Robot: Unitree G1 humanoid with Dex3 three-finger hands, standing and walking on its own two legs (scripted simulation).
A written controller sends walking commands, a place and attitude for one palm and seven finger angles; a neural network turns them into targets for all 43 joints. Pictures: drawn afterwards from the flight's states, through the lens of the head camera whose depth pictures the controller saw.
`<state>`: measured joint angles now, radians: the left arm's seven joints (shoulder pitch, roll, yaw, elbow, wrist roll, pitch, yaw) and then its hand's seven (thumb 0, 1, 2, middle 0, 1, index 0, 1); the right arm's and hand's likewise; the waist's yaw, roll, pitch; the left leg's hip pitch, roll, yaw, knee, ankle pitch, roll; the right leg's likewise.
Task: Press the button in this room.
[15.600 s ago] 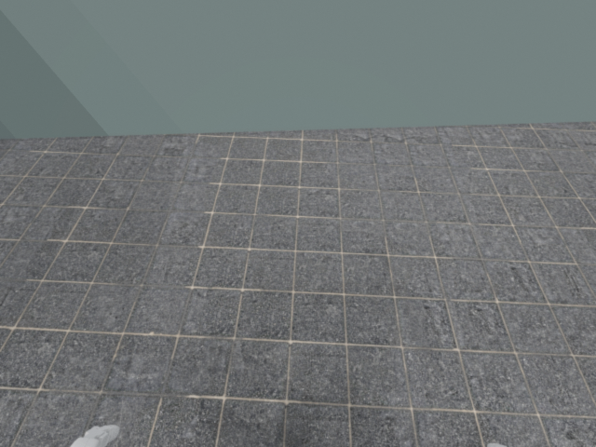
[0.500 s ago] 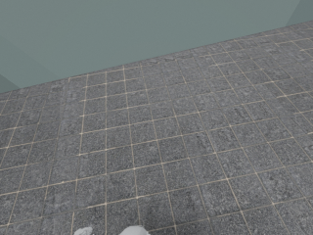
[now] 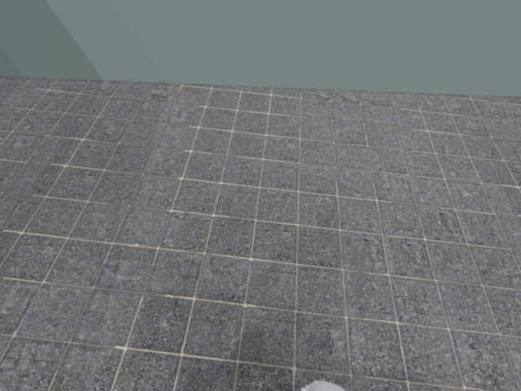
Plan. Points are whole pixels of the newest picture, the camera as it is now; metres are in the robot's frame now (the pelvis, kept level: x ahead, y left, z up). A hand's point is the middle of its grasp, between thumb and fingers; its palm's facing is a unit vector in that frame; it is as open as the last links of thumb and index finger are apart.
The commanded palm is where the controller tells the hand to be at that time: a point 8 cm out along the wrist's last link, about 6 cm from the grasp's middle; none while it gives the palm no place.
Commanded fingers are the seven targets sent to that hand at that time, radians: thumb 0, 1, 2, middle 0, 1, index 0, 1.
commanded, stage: turn or walk to find it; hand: left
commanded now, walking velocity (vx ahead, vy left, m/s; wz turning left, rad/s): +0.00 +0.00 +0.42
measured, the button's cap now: out of the picture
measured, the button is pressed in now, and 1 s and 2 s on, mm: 0 0 0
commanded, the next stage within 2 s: stand and wait in 0.40 s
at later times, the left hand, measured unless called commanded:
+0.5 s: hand out of the picture +0.01 +0.16 -0.15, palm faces +0.24 -0.93 -0.27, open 7.4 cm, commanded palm none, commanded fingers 0.00 0.90 0.90 -0.20 -0.30 -0.20 -0.30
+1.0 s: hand out of the picture -0.07 +0.22 -0.16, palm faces +0.48 -0.84 -0.24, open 7.4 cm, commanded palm none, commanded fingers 0.00 0.90 0.90 -0.20 -0.30 -0.20 -0.30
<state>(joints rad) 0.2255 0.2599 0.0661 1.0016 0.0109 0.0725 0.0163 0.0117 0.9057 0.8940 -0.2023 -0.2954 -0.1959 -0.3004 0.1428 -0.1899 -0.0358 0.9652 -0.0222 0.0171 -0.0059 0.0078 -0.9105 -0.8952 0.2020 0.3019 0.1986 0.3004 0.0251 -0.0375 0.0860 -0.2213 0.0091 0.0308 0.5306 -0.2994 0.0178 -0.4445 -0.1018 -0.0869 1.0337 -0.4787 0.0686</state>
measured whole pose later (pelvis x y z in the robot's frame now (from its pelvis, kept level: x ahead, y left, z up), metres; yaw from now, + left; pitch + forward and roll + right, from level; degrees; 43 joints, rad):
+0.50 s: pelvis -0.02 -0.05 +0.00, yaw +13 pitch -1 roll +2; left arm 0.21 0.16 0.03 0.93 0.02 0.01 0.02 0.01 0.90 0.89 -0.21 -0.30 -0.20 -0.30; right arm 0.21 -0.25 -0.08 0.99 -0.02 0.08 0.02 0.01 -0.91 -0.90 0.20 0.30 0.20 0.30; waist -0.02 0.04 0.08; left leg -0.45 0.02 -0.02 1.11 -0.39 -0.05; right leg -0.22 -0.10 -0.18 0.52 -0.28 -0.03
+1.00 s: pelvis -0.04 +0.00 +0.01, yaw +27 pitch +0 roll -1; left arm 0.16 0.25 0.06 0.94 0.01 0.06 0.01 0.01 0.91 0.89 -0.20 -0.30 -0.19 -0.30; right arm 0.16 -0.19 -0.04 0.95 -0.02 0.02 0.00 0.01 -0.91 -0.89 0.20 0.30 0.20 0.30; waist 0.01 -0.02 0.08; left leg -0.22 -0.02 -0.02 0.47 -0.25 0.04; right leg -0.46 -0.09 -0.03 1.01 -0.43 0.09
